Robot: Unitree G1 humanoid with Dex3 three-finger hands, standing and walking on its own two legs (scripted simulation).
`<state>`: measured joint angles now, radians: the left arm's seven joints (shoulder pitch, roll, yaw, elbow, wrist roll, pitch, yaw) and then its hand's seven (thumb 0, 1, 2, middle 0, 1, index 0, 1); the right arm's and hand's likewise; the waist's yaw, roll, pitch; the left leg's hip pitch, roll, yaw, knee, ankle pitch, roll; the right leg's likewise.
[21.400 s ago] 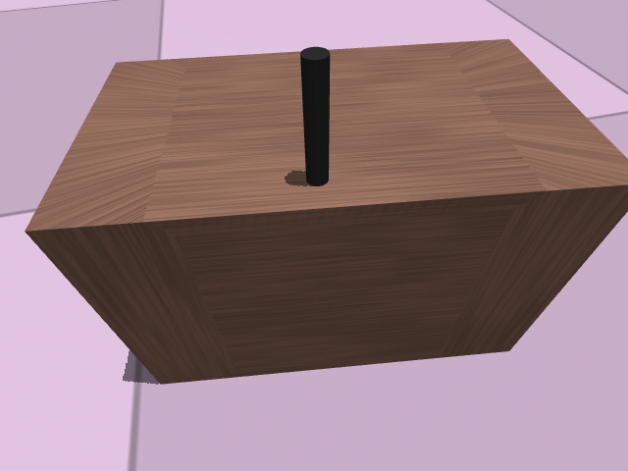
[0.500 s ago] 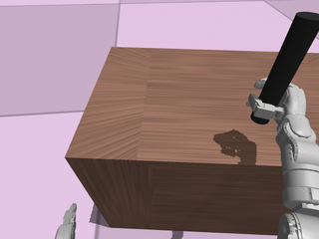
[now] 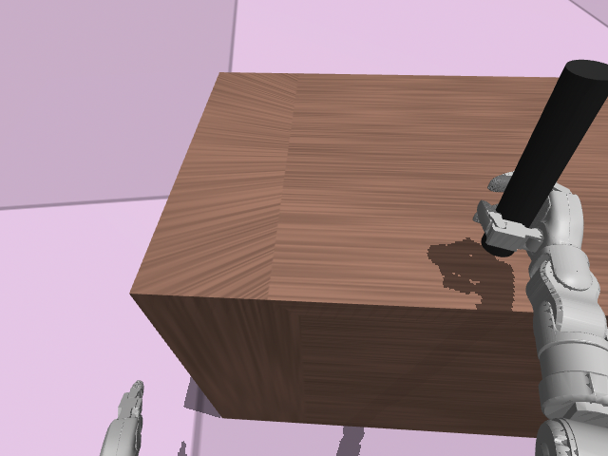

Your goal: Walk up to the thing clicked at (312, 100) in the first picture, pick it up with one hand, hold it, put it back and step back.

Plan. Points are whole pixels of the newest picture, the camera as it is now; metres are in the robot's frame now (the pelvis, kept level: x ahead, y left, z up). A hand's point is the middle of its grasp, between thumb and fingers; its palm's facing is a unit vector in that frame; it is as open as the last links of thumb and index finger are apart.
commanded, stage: lower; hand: right
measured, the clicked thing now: (535, 175) +0.41 -0.23 +0.17
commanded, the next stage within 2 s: loosen in 0.96 s
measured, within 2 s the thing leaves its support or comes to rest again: neither
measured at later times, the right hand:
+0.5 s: hand (492, 233) +0.41 -0.22 +0.07, palm faces +0.23 +0.97 +0.01, open 5.9 cm
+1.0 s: hand (488, 244) +0.41 -0.22 +0.04, palm faces +0.25 +0.97 +0.01, open 5.9 cm
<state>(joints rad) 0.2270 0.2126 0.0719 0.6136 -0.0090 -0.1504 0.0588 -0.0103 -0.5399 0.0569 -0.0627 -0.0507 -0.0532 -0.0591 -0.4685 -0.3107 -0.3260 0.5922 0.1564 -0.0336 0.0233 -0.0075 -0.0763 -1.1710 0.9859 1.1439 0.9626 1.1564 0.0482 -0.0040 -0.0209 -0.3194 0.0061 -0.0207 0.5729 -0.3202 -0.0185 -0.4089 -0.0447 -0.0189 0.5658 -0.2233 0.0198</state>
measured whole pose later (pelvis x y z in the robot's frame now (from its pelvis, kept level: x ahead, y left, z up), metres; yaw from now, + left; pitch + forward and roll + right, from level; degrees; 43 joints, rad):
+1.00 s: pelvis -0.01 -0.01 -0.02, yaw +0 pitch +9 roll +1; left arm 0.27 0.20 0.06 0.45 0.02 -0.10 0.05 -0.01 -0.55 0.07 -0.06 -0.05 -0.05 -0.06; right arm -0.46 -0.31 -0.35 0.80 0.13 -0.33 0.01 -0.01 -0.07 -1.18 0.99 1.14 0.96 1.15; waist 0.09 0.01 -0.07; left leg -0.50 0.00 -0.02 0.73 -0.38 -0.03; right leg -0.61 -0.05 -0.01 0.75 -0.30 0.01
